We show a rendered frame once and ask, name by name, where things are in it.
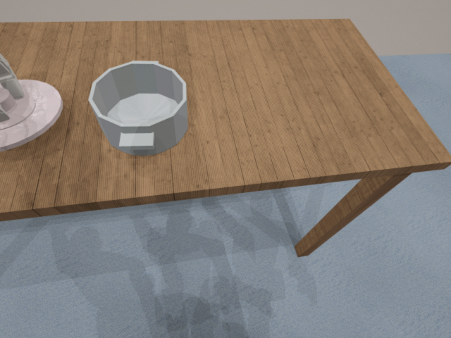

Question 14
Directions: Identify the pot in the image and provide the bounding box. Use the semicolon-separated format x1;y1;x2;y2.
88;61;188;156

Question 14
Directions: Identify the lid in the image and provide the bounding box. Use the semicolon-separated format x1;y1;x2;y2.
0;80;63;151

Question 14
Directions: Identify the knob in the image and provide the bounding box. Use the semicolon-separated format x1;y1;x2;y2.
0;88;16;112

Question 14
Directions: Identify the left robot hand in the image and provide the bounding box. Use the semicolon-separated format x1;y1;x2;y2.
0;54;24;122

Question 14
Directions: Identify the table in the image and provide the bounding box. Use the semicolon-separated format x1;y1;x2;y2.
0;19;451;257

